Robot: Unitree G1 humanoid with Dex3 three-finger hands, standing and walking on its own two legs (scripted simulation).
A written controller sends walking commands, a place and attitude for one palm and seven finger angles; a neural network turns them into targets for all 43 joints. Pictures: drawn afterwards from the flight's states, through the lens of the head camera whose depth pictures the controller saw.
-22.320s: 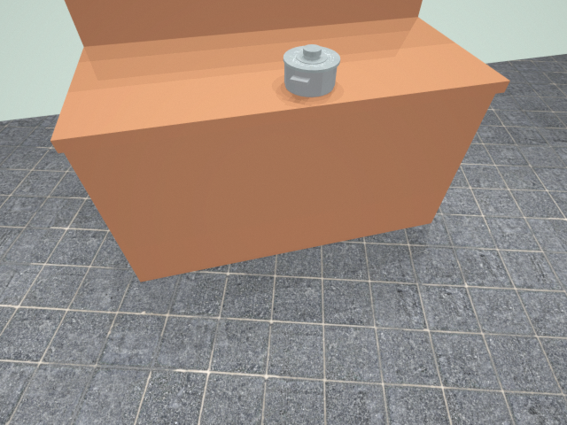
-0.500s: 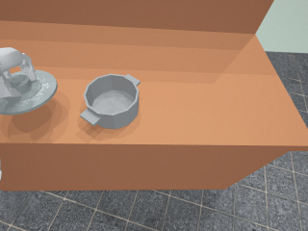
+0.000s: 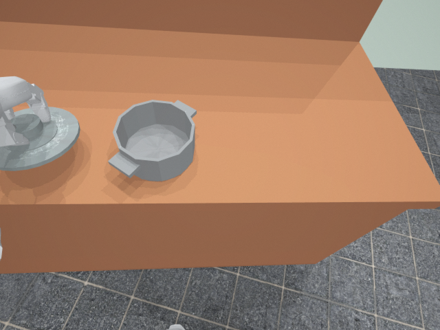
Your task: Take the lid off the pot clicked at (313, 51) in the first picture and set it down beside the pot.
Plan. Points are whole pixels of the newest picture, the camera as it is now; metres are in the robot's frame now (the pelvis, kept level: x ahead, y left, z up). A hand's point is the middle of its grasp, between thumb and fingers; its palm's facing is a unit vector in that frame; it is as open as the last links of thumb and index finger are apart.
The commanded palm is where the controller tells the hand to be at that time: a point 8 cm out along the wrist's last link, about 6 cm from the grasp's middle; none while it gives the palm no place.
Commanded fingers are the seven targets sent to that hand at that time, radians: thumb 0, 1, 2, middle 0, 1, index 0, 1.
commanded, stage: lower the lid onto the table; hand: left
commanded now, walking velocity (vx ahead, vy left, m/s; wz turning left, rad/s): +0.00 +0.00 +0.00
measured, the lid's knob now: (25, 126) +0.47 +0.34 +0.06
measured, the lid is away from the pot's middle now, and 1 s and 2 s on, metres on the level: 0.23 0.25 0.25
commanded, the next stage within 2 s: open the fingers wide in 0.72 s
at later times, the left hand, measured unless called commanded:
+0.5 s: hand (19, 142) +0.44 +0.35 +0.06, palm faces -0.50 -0.11 -0.86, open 8.4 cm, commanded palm +0.50 +0.34 +0.12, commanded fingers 0.00 0.59 1.04 -0.81 -1.03 -0.77 -1.00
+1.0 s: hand (13, 151) +0.43 +0.36 +0.04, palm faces -0.46 -0.12 -0.88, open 8.4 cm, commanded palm +0.47 +0.35 +0.10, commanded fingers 0.00 0.46 0.89 -0.68 -1.02 -0.65 -0.99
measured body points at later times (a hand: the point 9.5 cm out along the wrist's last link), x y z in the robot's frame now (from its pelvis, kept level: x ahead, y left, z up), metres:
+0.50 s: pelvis -0.01 +0.01 -0.01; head +0.08 +0.04 +0.43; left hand +0.46 +0.35 +0.11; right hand +0.00 -0.28 -0.11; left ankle +0.01 +0.06 -0.72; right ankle -0.01 -0.18 -0.72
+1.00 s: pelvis -0.01 +0.02 -0.02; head +0.08 +0.06 +0.42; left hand +0.45 +0.36 +0.09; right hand +0.00 -0.26 -0.12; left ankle +0.01 +0.06 -0.72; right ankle -0.01 -0.17 -0.72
